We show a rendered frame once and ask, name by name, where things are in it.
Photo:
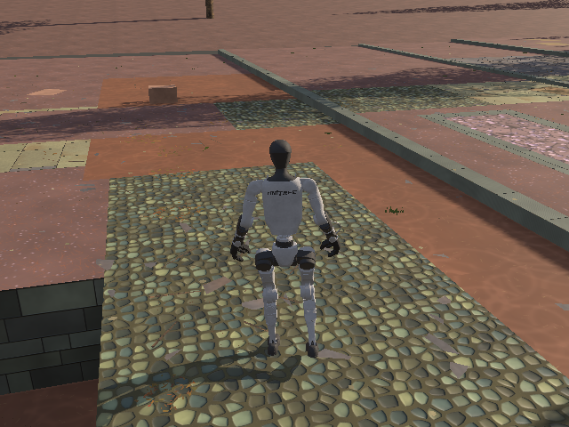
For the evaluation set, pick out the right robot forearm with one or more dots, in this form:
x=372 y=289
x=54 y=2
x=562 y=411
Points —
x=329 y=230

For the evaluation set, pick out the robot left upper arm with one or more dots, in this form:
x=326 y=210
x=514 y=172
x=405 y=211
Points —
x=253 y=189

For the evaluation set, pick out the robot left foot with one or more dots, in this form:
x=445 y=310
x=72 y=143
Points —
x=273 y=347

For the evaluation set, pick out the robot left hand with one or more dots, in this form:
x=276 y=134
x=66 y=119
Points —
x=243 y=249

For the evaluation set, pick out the robot right hand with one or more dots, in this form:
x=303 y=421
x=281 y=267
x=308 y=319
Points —
x=336 y=246

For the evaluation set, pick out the robot right upper arm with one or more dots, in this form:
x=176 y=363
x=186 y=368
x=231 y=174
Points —
x=310 y=186

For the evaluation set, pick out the robot foot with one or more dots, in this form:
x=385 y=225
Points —
x=273 y=347
x=312 y=350

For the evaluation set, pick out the left robot forearm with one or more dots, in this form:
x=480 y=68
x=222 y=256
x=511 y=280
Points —
x=240 y=234

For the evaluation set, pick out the robot right foot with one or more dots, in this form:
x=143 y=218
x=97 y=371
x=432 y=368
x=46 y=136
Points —
x=312 y=350

